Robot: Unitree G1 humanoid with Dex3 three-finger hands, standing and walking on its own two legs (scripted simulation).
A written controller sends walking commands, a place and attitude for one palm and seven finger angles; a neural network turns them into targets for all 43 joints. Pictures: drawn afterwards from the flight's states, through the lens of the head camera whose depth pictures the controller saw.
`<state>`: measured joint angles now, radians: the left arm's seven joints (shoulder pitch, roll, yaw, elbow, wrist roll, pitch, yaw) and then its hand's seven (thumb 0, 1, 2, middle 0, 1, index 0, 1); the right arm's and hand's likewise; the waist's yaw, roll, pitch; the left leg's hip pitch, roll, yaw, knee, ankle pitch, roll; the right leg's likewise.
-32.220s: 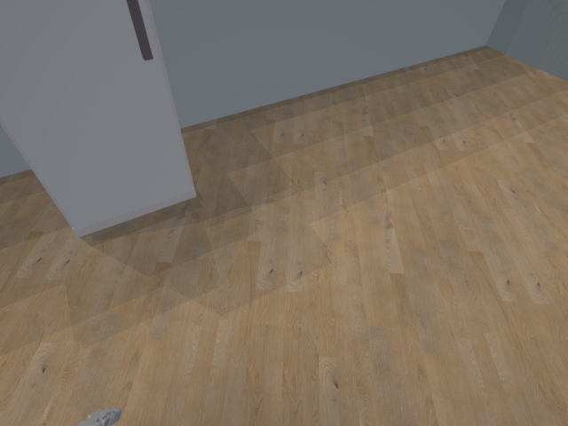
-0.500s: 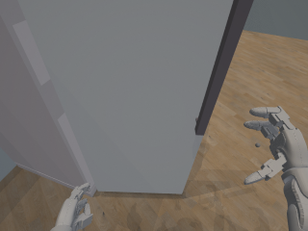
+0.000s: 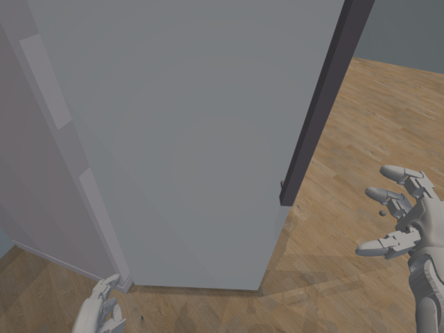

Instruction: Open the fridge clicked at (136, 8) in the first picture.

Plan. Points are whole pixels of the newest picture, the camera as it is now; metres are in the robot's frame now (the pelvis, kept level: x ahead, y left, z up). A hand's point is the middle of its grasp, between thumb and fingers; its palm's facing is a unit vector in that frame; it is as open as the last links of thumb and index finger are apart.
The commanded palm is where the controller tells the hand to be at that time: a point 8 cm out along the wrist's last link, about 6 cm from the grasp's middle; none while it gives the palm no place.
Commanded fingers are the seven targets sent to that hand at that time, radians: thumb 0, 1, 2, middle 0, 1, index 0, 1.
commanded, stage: draw the hand back to the body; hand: right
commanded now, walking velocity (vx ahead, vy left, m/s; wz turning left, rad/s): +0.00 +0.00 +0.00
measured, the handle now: (314, 106) +0.44 -0.15 +0.23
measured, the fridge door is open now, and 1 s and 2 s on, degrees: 71 71 71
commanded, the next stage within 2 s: step back with the hand held close in 1.38 s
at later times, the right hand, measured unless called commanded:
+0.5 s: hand (413, 242) +0.22 -0.26 +0.15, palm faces +0.38 +0.89 -0.26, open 13.6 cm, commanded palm +0.18 -0.29 +0.17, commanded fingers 0.00 -0.03 -0.48 0.23 0.81 0.23 0.81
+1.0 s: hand out of the picture +0.19 -0.28 +0.17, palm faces +0.45 +0.81 -0.37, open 8.8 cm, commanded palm +0.14 -0.31 +0.18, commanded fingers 0.00 -0.90 -0.90 0.20 0.30 0.20 0.30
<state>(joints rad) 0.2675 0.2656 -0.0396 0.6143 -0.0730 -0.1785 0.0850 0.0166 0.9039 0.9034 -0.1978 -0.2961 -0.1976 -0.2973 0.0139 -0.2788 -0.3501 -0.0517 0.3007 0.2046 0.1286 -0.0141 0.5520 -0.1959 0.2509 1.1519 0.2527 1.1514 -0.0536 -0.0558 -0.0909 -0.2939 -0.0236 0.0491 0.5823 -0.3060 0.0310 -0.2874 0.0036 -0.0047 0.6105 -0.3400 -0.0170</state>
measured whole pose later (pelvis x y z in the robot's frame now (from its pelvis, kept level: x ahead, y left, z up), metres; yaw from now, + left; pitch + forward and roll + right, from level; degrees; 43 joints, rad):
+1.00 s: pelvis +0.00 -0.01 +0.02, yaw +0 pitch -5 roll +1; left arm 0.20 0.23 -0.03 0.66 0.01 -0.11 0.07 0.01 0.90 0.90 -0.20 -0.30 -0.20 -0.30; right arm 0.43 -0.34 -0.33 -0.35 0.08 -0.04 -0.08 0.00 -0.58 -0.75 0.22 0.48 0.22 0.48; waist -0.08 -0.06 0.00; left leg -0.07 -0.01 0.04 0.38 -0.22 0.01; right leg -0.06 0.02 -0.01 0.41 -0.25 -0.03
